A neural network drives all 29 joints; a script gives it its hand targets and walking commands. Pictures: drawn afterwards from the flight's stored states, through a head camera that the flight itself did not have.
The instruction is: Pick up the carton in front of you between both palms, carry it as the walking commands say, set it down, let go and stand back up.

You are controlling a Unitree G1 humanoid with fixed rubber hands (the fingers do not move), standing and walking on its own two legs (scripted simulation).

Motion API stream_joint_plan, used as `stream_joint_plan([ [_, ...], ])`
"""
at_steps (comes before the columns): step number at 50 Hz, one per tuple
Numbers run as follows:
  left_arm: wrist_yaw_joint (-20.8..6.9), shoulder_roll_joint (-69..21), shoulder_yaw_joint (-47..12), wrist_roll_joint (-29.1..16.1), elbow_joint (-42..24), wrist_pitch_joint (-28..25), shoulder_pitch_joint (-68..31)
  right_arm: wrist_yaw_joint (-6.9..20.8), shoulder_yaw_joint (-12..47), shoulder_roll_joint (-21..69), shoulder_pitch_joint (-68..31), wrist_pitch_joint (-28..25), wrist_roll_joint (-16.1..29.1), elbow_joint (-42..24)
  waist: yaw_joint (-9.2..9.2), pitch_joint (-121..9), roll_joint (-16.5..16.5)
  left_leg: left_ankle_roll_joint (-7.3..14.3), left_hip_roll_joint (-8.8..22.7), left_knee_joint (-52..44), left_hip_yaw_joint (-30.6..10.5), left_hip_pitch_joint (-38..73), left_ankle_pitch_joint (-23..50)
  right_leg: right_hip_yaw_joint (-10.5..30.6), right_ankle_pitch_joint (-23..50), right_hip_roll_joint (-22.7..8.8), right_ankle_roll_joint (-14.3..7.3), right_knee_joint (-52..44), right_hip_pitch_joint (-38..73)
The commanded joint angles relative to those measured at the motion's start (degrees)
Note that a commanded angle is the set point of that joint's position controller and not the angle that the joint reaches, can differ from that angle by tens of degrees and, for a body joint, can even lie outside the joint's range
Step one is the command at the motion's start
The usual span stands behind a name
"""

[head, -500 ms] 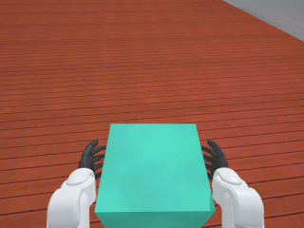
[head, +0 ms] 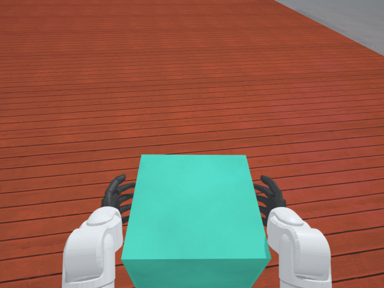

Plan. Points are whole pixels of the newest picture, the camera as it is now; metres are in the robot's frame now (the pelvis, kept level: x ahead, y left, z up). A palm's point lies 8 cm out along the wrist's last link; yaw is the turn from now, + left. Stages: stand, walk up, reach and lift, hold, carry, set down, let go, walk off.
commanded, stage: carry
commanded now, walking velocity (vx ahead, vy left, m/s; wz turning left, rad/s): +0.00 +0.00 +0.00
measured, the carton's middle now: (193, 231) +0.25 +0.00 +0.02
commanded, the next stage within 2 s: hold in 1.18 s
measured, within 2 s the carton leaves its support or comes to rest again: neither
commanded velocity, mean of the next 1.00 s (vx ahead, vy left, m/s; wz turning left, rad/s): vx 0.00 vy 0.00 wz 0.00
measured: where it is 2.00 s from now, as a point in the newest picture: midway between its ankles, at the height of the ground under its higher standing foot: outside the picture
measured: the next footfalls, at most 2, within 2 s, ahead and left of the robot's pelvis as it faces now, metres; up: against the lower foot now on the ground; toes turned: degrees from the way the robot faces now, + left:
none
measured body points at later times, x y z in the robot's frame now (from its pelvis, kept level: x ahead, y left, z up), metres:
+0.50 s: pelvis -0.03 +0.00 +0.00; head -0.06 +0.00 +0.45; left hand +0.25 +0.15 +0.05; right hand +0.25 -0.15 +0.05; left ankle -0.03 +0.10 -0.73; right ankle -0.03 -0.10 -0.73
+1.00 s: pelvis -0.04 -0.01 +0.00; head -0.05 -0.01 +0.45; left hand +0.27 +0.15 +0.04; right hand +0.27 -0.16 +0.04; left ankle -0.03 +0.10 -0.73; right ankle -0.03 -0.10 -0.73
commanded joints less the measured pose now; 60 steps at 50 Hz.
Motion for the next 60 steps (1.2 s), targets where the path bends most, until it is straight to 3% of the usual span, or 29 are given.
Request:
stream_joint_plan([
  [1, -10.3, -46.9, -38.5, -18.3, -2.7, -0.5, -23.5, 10.3, 37.7, 47.3, -23.4, -0.8, 17.4, -2.3, -0.05, -9.9, 0.4, 0.4, 6.8, -3.4, -5.7, 3.6, 26.5, 5.5, 24.1, -5.9, -0.2, -2.7, 5.7],
  [12, -13.1, -46.8, -35.5, -14.0, 7.7, -8.2, -27.8, 13.2, 35.0, 47.2, -27.8, -8.4, 13.4, 8.1, -0.01, -7.7, 0.2, 0.8, 6.4, -6.5, -6.1, 2.3, 16.5, 6.4, 16.0, -5.9, -0.6, -6.1, 4.5],
  [20, -14.0, -44.3, -29.8, -8.8, 15.8, -15.9, -26.4, 14.1, 30.3, 45.0, -27.8, -16.2, 8.9, 14.7, -0.03, -8.5, 0.0, 0.9, 6.4, -7.0, -6.1, 2.1, 14.4, 6.5, 14.1, -6.0, -0.7, -6.6, 4.2],
  [30, -15.8, -44.7, -22.8, -3.4, 29.4, -28.8, -32.8, 15.9, 22.2, 45.0, -32.8, -28.7, 2.8, 29.2, 0.07, -9.3, 0.1, 0.7, 6.2, -7.0, -6.3, 2.2, 13.0, 6.6, 12.4, -5.9, -0.9, -6.9, 3.5],
  [35, -17.1, -47.9, -22.4, -2.7, 34.0, -34.2, -36.5, 17.2, 22.0, 48.2, -36.1, -34.0, 2.1, 33.6, 0.04, -10.7, 0.1, 0.8, 6.2, -6.6, -6.3, 2.8, 13.7, 6.7, 13.2, -5.9, -1.1, -6.5, 4.1],
  [42, -17.7, -51.4, -26.4, -4.9, 30.4, -32.5, -35.0, 17.6, 26.6, 51.9, -34.9, -32.4, 4.6, 29.9, 0.07, -12.6, -0.1, 0.8, 6.3, -5.5, -6.2, 3.6, 16.4, 6.6, 16.4, -6.1, -1.1, -5.5, 5.0],
  [47, -17.5, -49.7, -24.9, -4.0, 30.6, -30.2, -32.6, 17.4, 24.9, 50.0, -32.7, -30.1, 3.7, 30.0, 0.02, -11.8, -0.1, 0.8, 6.4, -5.1, -6.1, 3.2, 17.1, 6.6, 17.5, -6.2, -1.1, -5.2, 4.5],
  [59, -17.6, -50.4, -25.3, -4.5, 30.2, -30.4, -34.3, 17.4, 25.5, 50.8, -34.3, -30.3, 4.2, 29.6, 0.02, -11.4, -0.1, 0.6, 6.3, -5.4, -6.1, 3.0, 15.7, 6.8, 16.7, -6.2, -1.3, -5.7, 4.4],
  [60, -17.8, -52.0, -23.9, -4.3, 28.9, -29.9, -27.9, 17.7, 24.4, 51.8, -28.0, -29.8, 4.1, 29.2, -0.42, -5.7, -0.7, 1.5, -8.3, -7.6, -12.8, 9.8, 28.5, 16.2, 33.4, 7.3, -1.5, -8.1, 15.7],
])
